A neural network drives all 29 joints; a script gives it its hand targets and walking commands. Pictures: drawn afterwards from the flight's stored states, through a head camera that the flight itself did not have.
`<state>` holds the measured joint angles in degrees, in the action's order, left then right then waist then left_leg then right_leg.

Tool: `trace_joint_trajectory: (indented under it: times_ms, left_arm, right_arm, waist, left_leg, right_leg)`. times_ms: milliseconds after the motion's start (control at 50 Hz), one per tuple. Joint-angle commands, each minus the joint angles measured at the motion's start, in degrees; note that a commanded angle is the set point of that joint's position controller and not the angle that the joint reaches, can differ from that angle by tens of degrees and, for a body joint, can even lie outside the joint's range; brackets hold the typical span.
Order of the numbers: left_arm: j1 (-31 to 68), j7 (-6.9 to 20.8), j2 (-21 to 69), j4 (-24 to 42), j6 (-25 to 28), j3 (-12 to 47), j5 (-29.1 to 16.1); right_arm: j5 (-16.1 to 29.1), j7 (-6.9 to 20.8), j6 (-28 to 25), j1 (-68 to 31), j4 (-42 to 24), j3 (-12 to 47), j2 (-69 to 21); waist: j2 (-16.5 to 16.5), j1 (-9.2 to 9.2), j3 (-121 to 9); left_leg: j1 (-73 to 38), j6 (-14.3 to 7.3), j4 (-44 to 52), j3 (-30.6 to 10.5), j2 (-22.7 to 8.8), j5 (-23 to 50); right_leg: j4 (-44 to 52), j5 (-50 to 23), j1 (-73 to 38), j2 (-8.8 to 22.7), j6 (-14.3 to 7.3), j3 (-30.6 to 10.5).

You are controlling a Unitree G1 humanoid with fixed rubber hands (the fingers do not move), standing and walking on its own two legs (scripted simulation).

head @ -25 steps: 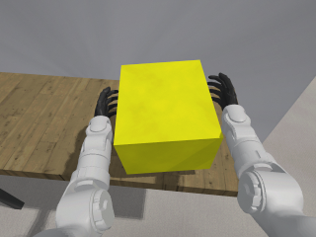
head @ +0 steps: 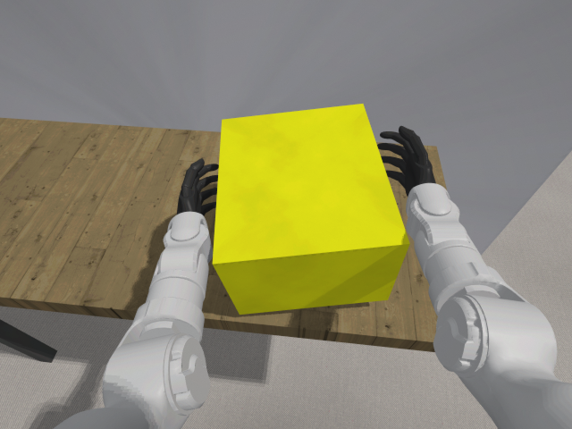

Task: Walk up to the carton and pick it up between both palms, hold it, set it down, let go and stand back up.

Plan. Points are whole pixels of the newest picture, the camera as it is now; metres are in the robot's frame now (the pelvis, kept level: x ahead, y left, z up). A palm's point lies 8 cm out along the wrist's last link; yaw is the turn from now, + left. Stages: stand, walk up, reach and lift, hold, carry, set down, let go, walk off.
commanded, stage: set down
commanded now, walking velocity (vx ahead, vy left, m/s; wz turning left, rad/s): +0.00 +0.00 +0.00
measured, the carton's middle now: (302, 207) +0.44 +0.06 +0.02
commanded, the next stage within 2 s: none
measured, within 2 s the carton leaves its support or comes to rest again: rests again in 0.94 s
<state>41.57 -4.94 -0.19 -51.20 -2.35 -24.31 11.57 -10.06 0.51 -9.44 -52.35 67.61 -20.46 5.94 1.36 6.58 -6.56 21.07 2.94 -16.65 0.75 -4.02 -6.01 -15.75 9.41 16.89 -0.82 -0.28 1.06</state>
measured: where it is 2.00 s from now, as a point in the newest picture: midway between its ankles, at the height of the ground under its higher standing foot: outside the picture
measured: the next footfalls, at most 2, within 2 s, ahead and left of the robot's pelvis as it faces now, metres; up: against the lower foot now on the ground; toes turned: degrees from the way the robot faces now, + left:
none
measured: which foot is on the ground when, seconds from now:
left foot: down 0.00-1.00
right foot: down 0.00-1.00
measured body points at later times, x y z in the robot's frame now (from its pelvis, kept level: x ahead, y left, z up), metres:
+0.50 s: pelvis +0.00 +0.00 +0.00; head +0.05 +0.01 +0.44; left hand +0.39 +0.22 +0.04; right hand +0.46 -0.10 +0.08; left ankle +0.01 +0.15 -0.75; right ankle -0.03 -0.11 -0.75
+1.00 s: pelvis +0.00 +0.00 +0.00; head +0.05 +0.01 +0.45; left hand +0.39 +0.22 +0.04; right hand +0.46 -0.10 +0.08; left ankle +0.01 +0.15 -0.75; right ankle -0.03 -0.11 -0.75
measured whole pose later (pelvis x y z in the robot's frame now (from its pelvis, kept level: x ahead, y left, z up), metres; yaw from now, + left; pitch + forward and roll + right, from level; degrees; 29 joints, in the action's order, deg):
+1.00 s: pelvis +0.00 +0.00 +0.00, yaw -1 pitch +13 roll +0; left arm 43.0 -4.2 1.1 -56.2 4.2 -30.0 15.6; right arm -17.0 2.1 -13.1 -53.1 70.0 -27.3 5.6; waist 1.9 7.3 -6.4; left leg 23.2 2.6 -16.0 1.6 -3.9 -5.2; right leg -16.1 8.9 19.8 -0.6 -0.1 0.4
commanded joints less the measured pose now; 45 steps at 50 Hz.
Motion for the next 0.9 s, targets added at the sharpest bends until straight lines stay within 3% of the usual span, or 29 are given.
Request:
trace_joint_trajectory:
  times_ms: [0,20,40,80,100,180,340,360,400,420,460,480,540,560,720,740,760,820,880]
  left_arm:
    - [45.2,5.5,29.0,11.5,6.8,16.6,-1.3]
    - [44.5,5.4,28.9,11.4,7.1,16.5,-1.0]
    - [45.3,5.3,28.1,11.3,7.6,16.1,-1.3]
    - [45.9,5.1,28.8,11.0,8.1,16.5,-1.0]
    - [44.9,5.1,28.7,10.7,8.3,16.4,-1.3]
    - [44.5,5.1,28.7,9.6,9.1,16.1,-0.9]
    - [44.9,4.6,28.3,8.6,10.8,15.7,-1.1]
    - [44.3,4.6,28.3,7.9,11.1,15.4,-0.7]
    - [44.3,4.5,28.1,7.3,11.5,15.0,0.0]
    - [44.1,4.6,28.0,7.3,11.5,15.2,-0.2]
    - [43.3,4.7,27.2,6.0,11.6,13.9,0.2]
    - [43.7,4.7,27.3,5.8,11.6,14.1,0.3]
    - [43.1,4.9,25.9,4.5,11.8,12.1,1.0]
    - [43.8,4.9,26.1,4.9,12.1,12.0,1.1]
    - [42.3,5.2,25.3,3.2,12.4,9.8,2.6]
    - [43.1,5.1,25.8,4.0,12.4,10.0,2.7]
    - [42.0,5.1,25.1,4.1,12.3,9.0,3.1]
    - [40.1,5.2,26.1,3.6,12.0,9.5,3.4]
    - [40.8,5.4,25.0,4.0,11.8,9.1,3.5]
  right_arm:
    - [-2.4,8.1,-2.6,-31.4,-4.4,10.0,-32.3]
    - [-2.6,8.1,-3.1,-31.1,-5.3,10.4,-33.3]
    - [-2.2,8.2,-3.3,-31.7,-5.1,10.8,-33.2]
    - [-2.6,8.3,-3.4,-31.6,-3.5,10.1,-33.0]
    - [-3.2,8.2,-3.6,-31.1,-3.0,9.7,-32.2]
    - [-3.6,8.1,-4.1,-30.5,-2.3,9.2,-32.8]
    - [-4.3,8.2,-5.1,-30.5,-0.5,8.5,-32.0]
    - [-4.5,8.2,-5.3,-30.6,-0.6,8.7,-32.6]
    - [-4.8,8.2,-5.4,-30.7,-0.2,8.4,-32.6]
    - [-5.6,8.2,-5.7,-30.7,-0.3,7.6,-31.4]
    - [-5.2,8.4,-5.5,-30.5,0.4,7.1,-31.3]
    - [-5.6,8.4,-5.2,-29.6,1.8,6.6,-31.3]
    - [-6.1,8.3,-5.2,-29.9,1.6,6.3,-31.6]
    - [-6.1,8.4,-5.3,-30.0,1.7,5.8,-30.8]
    - [-7.4,8.5,-5.4,-29.5,2.2,4.1,-31.2]
    - [-8.0,8.4,-5.7,-29.7,1.7,3.4,-30.6]
    - [-8.0,8.4,-5.3,-28.7,2.7,3.9,-31.0]
    - [-8.2,8.4,-5.7,-27.8,1.6,3.0,-30.8]
    - [-8.7,8.4,-5.5,-28.0,1.8,2.3,-30.8]
  waist:
    - [0.3,-0.11,-34.9]
    - [-0.2,0.82,-36.5]
    - [0.6,0.53,-36.4]
    - [-0.9,0.67,-36.7]
    - [0.1,-0.22,-36.2]
    - [-0.5,0.72,-37.3]
    - [-0.5,0.34,-37.9]
    - [-0.1,1.26,-37.5]
    - [-1.2,1.41,-37.5]
    - [-0.1,0.65,-37.8]
    - [0.9,1.10,-36.2]
    - [0.0,0.41,-35.6]
    - [1.4,2.00,-35.3]
    - [1.5,0.96,-35.3]
    - [0.9,1.92,-33.6]
    - [0.6,1.06,-33.9]
    - [1.7,1.69,-32.7]
    - [1.4,0.87,-32.6]
    - [0.8,1.17,-31.1]
  left_leg:
    - [-15.4,-0.1,-3.7,6.1,3.3,24.9]
    - [-15.7,-0.1,-4.1,6.4,3.5,25.8]
    - [-15.2,0.1,-4.1,6.3,3.6,25.3]
    - [-15.4,0.2,-4.3,6.5,3.4,25.9]
    - [-15.5,0.2,-4.4,6.3,3.2,26.5]
    - [-15.4,0.4,-4.8,6.8,3.3,26.6]
    - [-15.3,0.6,-5.4,6.6,3.2,27.5]
    - [-14.8,0.5,-5.3,6.6,3.2,27.5]
    - [-14.8,0.6,-5.0,6.8,3.2,26.8]
    - [-14.2,0.2,-4.9,6.7,3.0,26.6]
    - [-13.8,0.2,-4.7,6.9,3.1,25.8]
    - [-13.8,0.1,-4.4,6.8,3.1,24.9]
    - [-12.0,-0.6,-3.7,7.4,3.3,22.5]
    - [-12.1,-0.6,-3.4,7.4,3.1,22.0]
    - [-12.0,-0.5,-3.4,7.9,3.4,22.1]
    - [-12.5,-0.4,-3.3,7.8,3.5,22.0]
    - [-12.7,-0.7,-3.2,7.8,3.2,21.8]
    - [-13.7,-0.6,-3.3,7.9,3.2,21.9]
    - [-13.9,-0.9,-3.2,8.0,3.3,21.3]
  right_leg:
    - [-2.8,-24.8,-13.0,-1.0,2.8,3.0]
    - [-2.6,-25.2,-12.8,-1.0,2.8,2.8]
    - [-3.0,-25.4,-12.6,-1.1,2.9,2.8]
    - [-3.3,-25.3,-12.2,-1.0,2.5,2.9]
    - [-3.1,-25.6,-11.6,-1.3,2.4,3.1]
    - [-3.2,-24.9,-11.3,-1.2,2.5,2.9]
    - [-3.1,-24.9,-9.8,-1.5,2.4,3.3]
    - [-3.1,-24.6,-10.0,-1.5,2.3,2.9]
    - [-3.0,-23.5,-9.6,-1.3,2.1,2.9]
    - [-2.9,-23.3,-9.0,-1.6,2.1,3.1]
    - [-2.9,-23.2,-9.1,-1.6,2.3,3.1]
    - [-2.7,-21.7,-8.7,-1.4,2.2,3.2]
    - [-2.7,-21.0,-10.2,-1.0,2.5,2.4]
    - [-2.8,-20.7,-9.8,-1.1,2.5,3.0]
    - [-2.4,-19.4,-10.2,-1.1,2.5,2.8]
    - [-2.0,-18.9,-9.4,-1.1,2.5,3.1]
    - [-2.1,-18.9,-9.4,-1.3,2.6,2.9]
    - [-1.6,-17.8,-8.2,-1.3,2.4,3.2]
    - [-1.4,-17.7,-8.6,-1.0,2.6,3.1]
